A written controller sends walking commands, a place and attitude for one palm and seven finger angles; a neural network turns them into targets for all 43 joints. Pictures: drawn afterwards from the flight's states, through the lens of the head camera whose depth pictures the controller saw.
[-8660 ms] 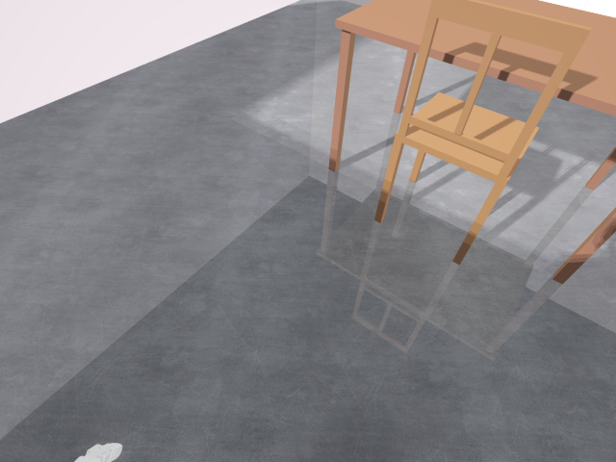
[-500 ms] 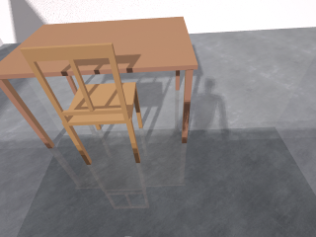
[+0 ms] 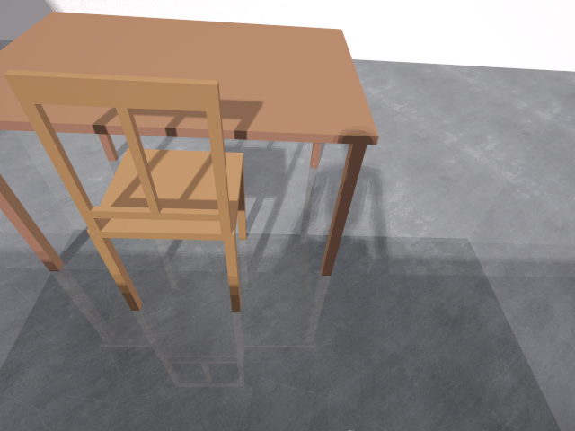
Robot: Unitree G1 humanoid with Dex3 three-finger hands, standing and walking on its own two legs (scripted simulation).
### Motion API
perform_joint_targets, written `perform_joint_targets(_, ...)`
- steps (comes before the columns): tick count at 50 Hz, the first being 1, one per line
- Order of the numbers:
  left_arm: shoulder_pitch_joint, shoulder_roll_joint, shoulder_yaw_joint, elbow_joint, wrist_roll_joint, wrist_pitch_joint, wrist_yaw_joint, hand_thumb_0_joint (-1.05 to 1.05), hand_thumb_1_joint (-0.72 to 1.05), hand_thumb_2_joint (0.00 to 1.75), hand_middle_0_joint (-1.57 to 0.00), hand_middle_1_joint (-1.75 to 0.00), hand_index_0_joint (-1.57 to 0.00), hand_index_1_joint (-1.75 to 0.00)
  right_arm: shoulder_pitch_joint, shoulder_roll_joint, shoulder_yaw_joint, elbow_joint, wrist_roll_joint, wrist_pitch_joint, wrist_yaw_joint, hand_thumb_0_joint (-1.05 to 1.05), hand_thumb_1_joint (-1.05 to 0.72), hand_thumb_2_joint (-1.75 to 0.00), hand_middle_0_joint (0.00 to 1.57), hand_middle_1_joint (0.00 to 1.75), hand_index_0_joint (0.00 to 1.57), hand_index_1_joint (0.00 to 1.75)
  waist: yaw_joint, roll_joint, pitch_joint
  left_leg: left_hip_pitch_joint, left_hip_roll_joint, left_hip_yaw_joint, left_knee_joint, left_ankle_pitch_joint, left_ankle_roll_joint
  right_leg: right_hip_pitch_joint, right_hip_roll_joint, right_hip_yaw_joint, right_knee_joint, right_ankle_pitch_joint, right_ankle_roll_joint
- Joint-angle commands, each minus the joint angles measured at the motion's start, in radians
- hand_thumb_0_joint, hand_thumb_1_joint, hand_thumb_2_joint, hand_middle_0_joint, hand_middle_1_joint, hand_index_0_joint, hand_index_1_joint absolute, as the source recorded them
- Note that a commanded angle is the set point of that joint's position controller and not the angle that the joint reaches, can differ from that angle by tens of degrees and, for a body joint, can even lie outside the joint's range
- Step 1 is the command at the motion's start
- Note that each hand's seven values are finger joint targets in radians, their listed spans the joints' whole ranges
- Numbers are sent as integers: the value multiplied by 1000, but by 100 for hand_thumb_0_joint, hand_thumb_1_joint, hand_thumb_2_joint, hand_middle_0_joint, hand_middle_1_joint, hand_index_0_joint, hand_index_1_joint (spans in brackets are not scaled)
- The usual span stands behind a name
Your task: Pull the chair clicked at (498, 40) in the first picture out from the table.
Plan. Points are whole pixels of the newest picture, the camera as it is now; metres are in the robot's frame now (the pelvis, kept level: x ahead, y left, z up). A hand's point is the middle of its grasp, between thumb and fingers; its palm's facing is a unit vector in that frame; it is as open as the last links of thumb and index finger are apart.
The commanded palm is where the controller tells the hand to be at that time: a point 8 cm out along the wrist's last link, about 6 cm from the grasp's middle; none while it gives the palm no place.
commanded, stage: take the last steps up to it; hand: left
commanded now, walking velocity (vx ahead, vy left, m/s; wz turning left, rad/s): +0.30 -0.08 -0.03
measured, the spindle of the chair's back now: (141, 165) +0.67 +0.39 -0.07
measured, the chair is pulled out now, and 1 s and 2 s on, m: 0.00 0.00 0.00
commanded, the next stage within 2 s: come to a stop and stand still in 0.54 s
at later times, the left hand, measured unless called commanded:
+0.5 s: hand (227, 388) +0.23 +0.11 -0.17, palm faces +0.06 -0.97 -0.23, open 7.2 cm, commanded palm none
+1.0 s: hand (225, 386) +0.23 +0.12 -0.18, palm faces +0.05 -0.98 -0.20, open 7.4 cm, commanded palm none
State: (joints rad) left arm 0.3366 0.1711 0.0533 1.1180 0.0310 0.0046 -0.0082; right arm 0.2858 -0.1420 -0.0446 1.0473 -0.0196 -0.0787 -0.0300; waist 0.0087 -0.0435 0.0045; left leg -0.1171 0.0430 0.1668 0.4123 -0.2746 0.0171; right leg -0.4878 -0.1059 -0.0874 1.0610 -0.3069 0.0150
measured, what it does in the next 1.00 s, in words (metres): walks ahead: right foot, then left foot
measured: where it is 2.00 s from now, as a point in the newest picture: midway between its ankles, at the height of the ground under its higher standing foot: outside the picture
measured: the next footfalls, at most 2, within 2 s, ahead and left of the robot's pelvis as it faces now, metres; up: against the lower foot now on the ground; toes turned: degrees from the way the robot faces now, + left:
right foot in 0.24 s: +0.25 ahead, -0.16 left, +0.00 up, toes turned -10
left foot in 0.72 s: +0.32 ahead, +0.06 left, +0.00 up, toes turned +10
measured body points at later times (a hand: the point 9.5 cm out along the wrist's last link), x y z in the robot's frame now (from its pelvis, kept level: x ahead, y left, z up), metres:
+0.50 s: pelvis +0.17 -0.08 +0.00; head +0.19 -0.09 +0.45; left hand +0.22 +0.16 -0.15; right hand +0.18 -0.31 -0.16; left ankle +0.18 +0.06 -0.67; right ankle +0.21 -0.15 -0.74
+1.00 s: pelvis +0.24 -0.06 -0.01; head +0.28 -0.05 +0.44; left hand +0.23 +0.17 -0.17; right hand +0.34 -0.27 -0.15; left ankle +0.28 +0.05 -0.74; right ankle +0.21 -0.18 -0.70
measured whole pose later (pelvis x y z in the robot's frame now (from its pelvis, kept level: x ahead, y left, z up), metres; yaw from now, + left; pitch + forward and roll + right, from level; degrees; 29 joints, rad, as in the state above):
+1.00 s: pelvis +0.24 -0.06 -0.01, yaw -1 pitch -1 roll +0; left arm 0.25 0.16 0.04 1.08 0.02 0.05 0.03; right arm 0.08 -0.12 -0.04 1.02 -0.01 -0.01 -0.06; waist 0.02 -0.02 0.11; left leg -0.27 0.05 0.17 0.47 -0.19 0.03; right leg -0.35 -0.05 -0.04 0.88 -0.52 0.03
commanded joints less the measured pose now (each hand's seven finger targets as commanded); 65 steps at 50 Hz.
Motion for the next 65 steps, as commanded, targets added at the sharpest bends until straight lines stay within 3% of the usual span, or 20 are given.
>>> perform_joint_targets(1,-40,0,2,-84,-2,-13,-10,0,90,90,-20,-30,-20,-30,116,-116,-14,9,-2,1,0,0,-90,-90,20,30,20,30,-12,175,138,-23,253,-158,-247,212,133,-115,-39,25,-104,90,20)
perform_joint_targets(7,-219,29,4,-154,-9,-23,-15,0,90,90,-20,-30,-20,-30,168,-145,-28,34,-15,15,5,0,-90,-90,20,30,20,30,-52,176,163,15,261,-139,-183,314,120,-29,3,-39,-379,91,3)
perform_joint_targets(9,-204,37,10,-151,-8,-30,-17,0,90,90,-20,-30,-20,-30,160,-157,-32,38,-16,19,5,0,-90,-90,20,30,20,30,-33,154,137,-1,259,-128,-125,332,108,78,32,-59,-440,107,-14)
perform_joint_targets(11,-17,87,23,-92,-4,-47,-12,0,90,90,-20,-30,-20,-30,147,-155,-29,41,-7,21,10,0,-90,-90,20,30,20,30,58,72,19,-40,187,-61,124,425,61,360,72,-76,-550,153,-36)
perform_joint_targets(12,114,165,43,-54,1,-63,-2,0,90,90,-20,-30,-20,-30,157,-126,-23,38,5,18,20,0,-90,-90,20,30,20,30,113,-75,-92,-209,128,-8,367,282,24,600,-66,92,-594,113,-84)
perform_joint_targets(13,216,282,70,-33,-4,-66,9,0,90,90,-20,-30,-20,-30,187,-63,-8,7,14,18,23,0,-90,-90,20,30,20,30,127,-316,-210,-413,-15,-3,701,-286,-15,757,-338,477,-716,179,-190)
perform_joint_targets(14,197,287,64,-39,-21,-61,14,0,90,90,-20,-30,-20,-30,119,-99,-12,-17,16,25,18,0,-90,-90,20,30,20,30,130,-210,-189,-465,13,-134,850,-331,6,698,-360,497,-776,174,-225)
perform_joint_targets(17,-51,154,28,-94,-22,-61,22,0,90,90,-20,-30,-20,-30,65,-75,-21,7,2,37,25,0,-90,-90,20,30,20,30,31,-33,2,-448,107,-173,881,-87,2,359,-260,285,-845,10,-170)
perform_joint_targets(21,-75,74,-4,-87,-13,-78,26,0,90,90,-20,-30,-20,-30,145,-32,-11,40,-9,71,30,0,-90,-90,20,30,20,30,-41,-63,24,-356,102,-133,728,5,-27,216,-178,75,-885,167,-137)
perform_joint_targets(33,45,88,-4,-6,-10,-69,26,0,90,90,-20,-30,-20,-30,-39,-34,10,-22,-3,43,32,0,-90,-90,20,30,20,30,-4,-7,36,-206,41,-69,156,25,-29,338,-165,75,-769,324,-172)
perform_joint_targets(35,53,31,-24,3,-21,-57,34,0,90,90,-20,-30,-20,-30,37,-69,17,18,1,27,14,0,-90,-90,20,30,20,30,-21,89,-32,33,98,-135,9,445,-16,271,-59,-4,-608,386,-72)
perform_joint_targets(37,92,-7,-42,11,-26,-39,46,0,90,90,-20,-30,-20,-30,38,-137,11,26,9,37,-8,0,-90,-90,20,30,20,30,-5,183,-56,99,274,-242,33,882,84,239,3,-23,-584,58,-4)
perform_joint_targets(43,81,54,-20,-6,-16,15,53,0,90,90,-20,-30,-20,-30,-9,-154,-10,20,16,67,-41,0,-90,-90,20,30,20,30,-18,199,7,114,320,-264,-39,1090,168,123,19,46,-308,-204,12)
perform_joint_targets(49,23,31,11,-82,-8,35,46,0,90,90,-20,-30,-20,-30,-79,-183,-48,-39,0,88,-30,0,-90,-90,20,30,20,30,-15,130,-110,54,318,-224,-23,764,191,82,43,85,-104,-202,16)
perform_joint_targets(54,68,15,3,-77,-11,17,39,0,90,90,-20,-30,-20,-30,-153,-161,-40,-54,-4,92,-2,0,-90,-90,20,30,20,30,29,204,-98,-145,227,-176,-37,199,102,310,50,25,-461,-12,9)
perform_joint_targets(55,92,34,2,-62,-7,8,40,0,90,90,-20,-30,-20,-30,-145,-140,-35,-47,0,96,6,0,-90,-90,20,30,20,30,41,144,-76,-216,170,-150,7,26,57,385,47,26,-593,77,15)
perform_joint_targets(56,66,84,-2,-65,2,-6,43,0,90,90,-20,-30,-20,-30,-115,-82,-23,-46,11,103,12,0,-90,-90,20,30,20,30,24,-35,-40,-253,75,-105,99,-138,-3,353,-52,162,-753,-15,-6)
perform_joint_targets(57,-4,157,0,-91,2,-13,42,0,90,90,-20,-30,-20,-30,-112,-39,-6,-64,13,111,21,0,-90,-90,20,30,20,30,5,-213,29,-273,16,-84,173,-187,-41,229,-196,345,-887,-177,-68)
perform_joint_targets(59,-74,197,10,-131,-1,-8,43,0,90,90,-20,-30,-20,-30,-152,-90,-15,-72,1,120,32,0,-90,-90,20,30,20,30,24,-150,119,-261,32,-128,272,-167,-35,88,-241,410,-972,-353,-130)
perform_joint_targets(65,-75,179,20,-131,-11,-16,43,0,90,90,-20,-30,-20,-30,-7,-120,-22,-9,-3,119,36,0,-90,-90,20,30,20,30,11,-66,109,-343,7,-166,472,-45,-42,245,-206,268,-886,-39,-134)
